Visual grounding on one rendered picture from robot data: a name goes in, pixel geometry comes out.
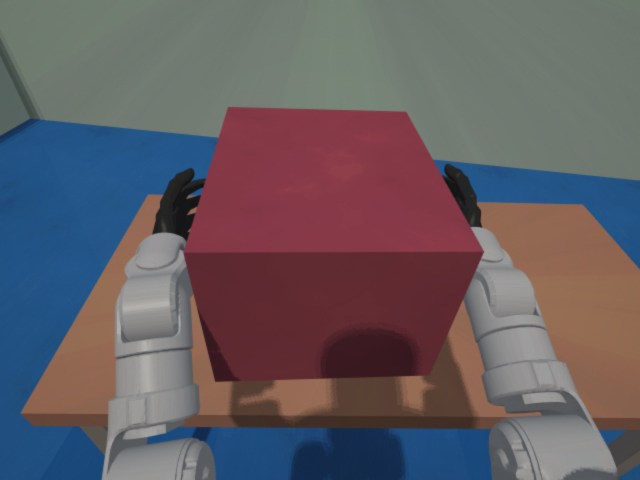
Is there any right robot forearm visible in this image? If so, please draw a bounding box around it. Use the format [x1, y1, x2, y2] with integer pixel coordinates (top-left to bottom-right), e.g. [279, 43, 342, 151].
[463, 227, 619, 480]

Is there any robot right upper arm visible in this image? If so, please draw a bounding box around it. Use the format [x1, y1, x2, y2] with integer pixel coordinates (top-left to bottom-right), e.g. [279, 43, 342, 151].
[489, 414, 617, 480]

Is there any carton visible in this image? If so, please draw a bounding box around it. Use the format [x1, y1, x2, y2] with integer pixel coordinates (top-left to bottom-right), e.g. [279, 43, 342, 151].
[183, 107, 484, 382]

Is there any right robot hand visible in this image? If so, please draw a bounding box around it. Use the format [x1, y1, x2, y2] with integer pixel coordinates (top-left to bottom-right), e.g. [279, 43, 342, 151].
[442, 164, 482, 228]

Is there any left robot forearm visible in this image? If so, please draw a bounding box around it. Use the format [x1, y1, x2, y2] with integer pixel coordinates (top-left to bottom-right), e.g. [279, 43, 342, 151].
[102, 233, 200, 480]

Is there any left robot hand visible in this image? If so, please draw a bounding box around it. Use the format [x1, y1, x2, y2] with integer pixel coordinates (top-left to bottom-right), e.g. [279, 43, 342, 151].
[152, 168, 206, 242]

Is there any robot left upper arm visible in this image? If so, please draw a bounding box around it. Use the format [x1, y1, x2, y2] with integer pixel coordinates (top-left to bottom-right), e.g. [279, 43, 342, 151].
[106, 438, 216, 480]

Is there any table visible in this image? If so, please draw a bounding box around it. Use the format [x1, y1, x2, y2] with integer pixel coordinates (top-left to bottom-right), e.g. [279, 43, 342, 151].
[20, 194, 640, 477]

